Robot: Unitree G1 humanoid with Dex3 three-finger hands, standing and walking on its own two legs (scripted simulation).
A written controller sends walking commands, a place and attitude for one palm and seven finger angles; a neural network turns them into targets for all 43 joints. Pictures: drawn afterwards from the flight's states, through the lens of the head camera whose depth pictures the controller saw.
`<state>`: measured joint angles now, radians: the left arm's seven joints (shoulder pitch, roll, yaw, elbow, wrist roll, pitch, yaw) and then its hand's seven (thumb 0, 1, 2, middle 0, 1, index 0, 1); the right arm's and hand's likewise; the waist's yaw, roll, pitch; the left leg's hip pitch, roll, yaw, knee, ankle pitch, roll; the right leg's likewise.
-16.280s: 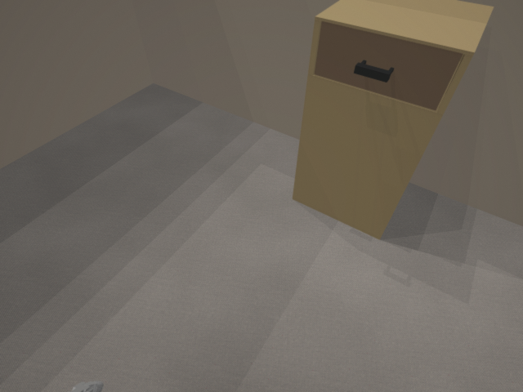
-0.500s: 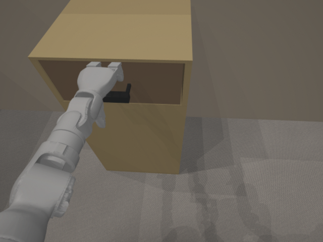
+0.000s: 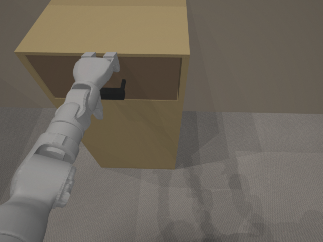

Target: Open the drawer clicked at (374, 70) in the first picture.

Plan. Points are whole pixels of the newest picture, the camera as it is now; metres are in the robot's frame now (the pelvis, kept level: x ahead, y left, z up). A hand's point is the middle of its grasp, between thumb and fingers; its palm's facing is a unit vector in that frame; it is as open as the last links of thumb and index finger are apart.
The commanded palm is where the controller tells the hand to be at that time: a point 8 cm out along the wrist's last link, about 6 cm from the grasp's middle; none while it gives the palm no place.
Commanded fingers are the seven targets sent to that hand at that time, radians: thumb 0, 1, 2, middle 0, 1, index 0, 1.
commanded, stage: lower the fingers behind the handle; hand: left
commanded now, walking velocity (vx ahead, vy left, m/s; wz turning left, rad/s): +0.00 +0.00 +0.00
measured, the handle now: (107, 87) +0.54 +0.14 +0.03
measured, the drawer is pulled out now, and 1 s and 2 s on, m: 0.00 0.00 0.00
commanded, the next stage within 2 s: close the thumb around the handle in 1.50 s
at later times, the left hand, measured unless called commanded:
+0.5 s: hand (100, 97) +0.49 +0.15 +0.05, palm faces -0.01 -0.02 -1.00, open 13.8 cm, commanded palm +0.47 +0.15 +0.11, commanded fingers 0.00 -0.50 0.30 -0.30 -1.20 -0.30 -1.20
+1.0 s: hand (106, 103) +0.50 +0.14 +0.01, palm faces -0.06 -0.02 -1.00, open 13.8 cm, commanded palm +0.48 +0.15 +0.07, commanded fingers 0.00 -0.50 0.30 -0.30 -1.20 -0.30 -1.20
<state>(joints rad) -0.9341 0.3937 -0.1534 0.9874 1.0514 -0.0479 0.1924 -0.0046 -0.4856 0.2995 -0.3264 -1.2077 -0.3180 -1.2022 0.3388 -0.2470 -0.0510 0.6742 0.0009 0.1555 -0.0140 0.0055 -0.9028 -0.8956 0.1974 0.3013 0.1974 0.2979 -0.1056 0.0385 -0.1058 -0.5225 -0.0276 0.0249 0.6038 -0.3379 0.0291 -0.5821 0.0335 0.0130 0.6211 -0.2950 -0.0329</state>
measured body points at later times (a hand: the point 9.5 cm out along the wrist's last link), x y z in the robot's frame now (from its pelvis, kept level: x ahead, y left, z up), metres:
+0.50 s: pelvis +0.00 +0.00 -0.01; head +0.08 -0.01 +0.44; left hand +0.48 +0.15 +0.11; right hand +0.03 -0.27 -0.14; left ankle -0.04 +0.10 -0.72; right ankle -0.01 -0.10 -0.72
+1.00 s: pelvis -0.01 +0.00 -0.02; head +0.09 -0.01 +0.42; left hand +0.49 +0.14 +0.07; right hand -0.01 -0.27 -0.15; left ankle -0.04 +0.10 -0.72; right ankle -0.01 -0.10 -0.72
